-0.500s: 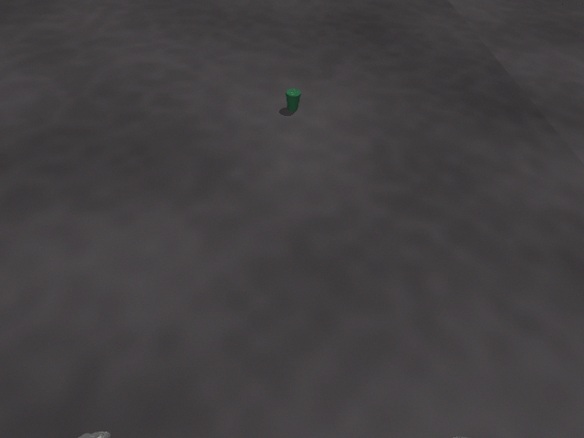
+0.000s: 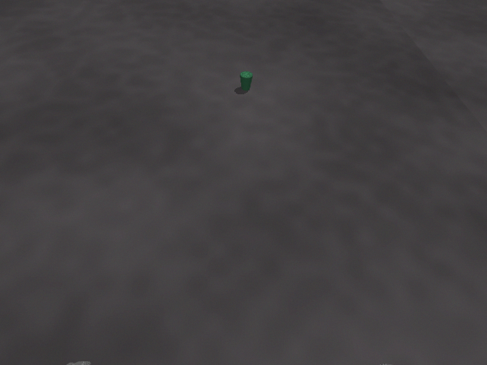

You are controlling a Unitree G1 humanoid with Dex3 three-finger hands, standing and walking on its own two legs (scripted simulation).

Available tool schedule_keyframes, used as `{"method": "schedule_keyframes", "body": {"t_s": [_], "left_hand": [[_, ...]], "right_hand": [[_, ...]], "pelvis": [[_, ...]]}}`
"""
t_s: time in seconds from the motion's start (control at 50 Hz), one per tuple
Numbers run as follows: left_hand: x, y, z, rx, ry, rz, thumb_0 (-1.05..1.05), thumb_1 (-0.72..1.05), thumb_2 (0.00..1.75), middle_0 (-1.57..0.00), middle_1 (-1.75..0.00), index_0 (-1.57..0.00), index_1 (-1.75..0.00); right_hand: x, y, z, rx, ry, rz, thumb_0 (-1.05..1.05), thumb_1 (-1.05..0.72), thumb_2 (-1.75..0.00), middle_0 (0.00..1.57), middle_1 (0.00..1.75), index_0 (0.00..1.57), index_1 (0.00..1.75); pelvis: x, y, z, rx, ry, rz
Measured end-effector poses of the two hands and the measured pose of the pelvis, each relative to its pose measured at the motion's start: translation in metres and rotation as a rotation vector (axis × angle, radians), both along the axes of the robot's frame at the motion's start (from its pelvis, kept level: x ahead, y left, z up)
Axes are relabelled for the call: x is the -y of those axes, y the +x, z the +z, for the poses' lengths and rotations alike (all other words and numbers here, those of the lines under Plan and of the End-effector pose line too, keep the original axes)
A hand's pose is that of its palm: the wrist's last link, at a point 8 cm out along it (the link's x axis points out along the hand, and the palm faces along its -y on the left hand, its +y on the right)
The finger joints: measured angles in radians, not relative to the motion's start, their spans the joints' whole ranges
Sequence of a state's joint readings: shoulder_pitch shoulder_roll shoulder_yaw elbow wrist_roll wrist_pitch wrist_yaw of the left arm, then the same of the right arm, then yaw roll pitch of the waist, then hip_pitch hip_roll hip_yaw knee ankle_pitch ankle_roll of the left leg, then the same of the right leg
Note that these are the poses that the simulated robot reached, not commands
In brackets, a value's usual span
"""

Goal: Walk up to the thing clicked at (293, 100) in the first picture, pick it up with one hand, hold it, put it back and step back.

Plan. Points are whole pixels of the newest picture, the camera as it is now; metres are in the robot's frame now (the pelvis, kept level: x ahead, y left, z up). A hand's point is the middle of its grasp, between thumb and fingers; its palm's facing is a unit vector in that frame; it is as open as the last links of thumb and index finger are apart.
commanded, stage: stand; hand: left
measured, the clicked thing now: (246, 81) +2.01 -0.06 -0.72
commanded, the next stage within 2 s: walk up in 0.62 s
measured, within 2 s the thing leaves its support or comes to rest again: neither
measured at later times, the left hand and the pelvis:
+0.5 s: hand out of the picture +0.08 +0.25 -0.15, palm faces -0.02 -0.94 -0.34, open 7.4 cm; pelvis +0.00 +0.00 +0.00, yaw +0 degrees
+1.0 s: hand (131, 308) +0.22 +0.21 -0.13, palm faces -0.09 -0.88 -0.46, open 7.4 cm; pelvis +0.10 -0.09 -0.03, yaw -6 degrees
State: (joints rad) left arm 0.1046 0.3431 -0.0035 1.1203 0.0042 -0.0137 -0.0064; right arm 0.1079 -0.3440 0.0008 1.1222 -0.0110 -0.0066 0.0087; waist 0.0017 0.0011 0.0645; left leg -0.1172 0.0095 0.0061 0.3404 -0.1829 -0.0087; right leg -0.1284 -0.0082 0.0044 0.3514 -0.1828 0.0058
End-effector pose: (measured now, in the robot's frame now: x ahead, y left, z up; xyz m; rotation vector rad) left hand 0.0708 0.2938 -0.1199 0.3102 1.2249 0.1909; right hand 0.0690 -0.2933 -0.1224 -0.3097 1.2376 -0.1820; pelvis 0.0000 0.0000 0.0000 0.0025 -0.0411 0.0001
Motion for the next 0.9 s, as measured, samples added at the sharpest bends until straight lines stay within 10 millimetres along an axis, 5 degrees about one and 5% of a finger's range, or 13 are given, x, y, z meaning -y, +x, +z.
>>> {"method": "schedule_keyframes", "body": {"t_s": [0.7, 0.78, 0.9], "left_hand": [[-0.007, 0.009, 0.005, 0.010, -0.005, -0.022, 0.01, 0.91, 0.90, -0.21, -0.30, -0.20, -0.30], [-0.010, 0.032, 0.014, 0.003, 0.025, -0.073, 0.01, 0.91, 0.90, -0.21, -0.30, -0.20, -0.30], [0.008, 0.097, 0.031, 0.074, 0.071, -0.141, 0.01, 0.91, 0.90, -0.20, -0.30, -0.20, -0.30]], "right_hand": [[0.010, 0.007, 0.005, 0.058, 0.012, -0.015, 0.01, -0.90, -0.90, 0.20, 0.30, 0.21, 0.30], [0.036, -0.001, 0.009, 0.093, -0.014, -0.065, 0.01, -0.90, -0.89, 0.21, 0.30, 0.21, 0.30], [0.092, -0.011, 0.005, 0.037, -0.047, -0.134, 0.01, -0.90, -0.90, 0.21, 0.30, 0.21, 0.30]], "pelvis": [[0.003, 0.013, -0.002, -0.023, 0.015, -0.031], [0.013, 0.024, -0.003, -0.027, 0.012, -0.057], [0.048, 0.058, -0.008, -0.008, 0.030, -0.094]]}}
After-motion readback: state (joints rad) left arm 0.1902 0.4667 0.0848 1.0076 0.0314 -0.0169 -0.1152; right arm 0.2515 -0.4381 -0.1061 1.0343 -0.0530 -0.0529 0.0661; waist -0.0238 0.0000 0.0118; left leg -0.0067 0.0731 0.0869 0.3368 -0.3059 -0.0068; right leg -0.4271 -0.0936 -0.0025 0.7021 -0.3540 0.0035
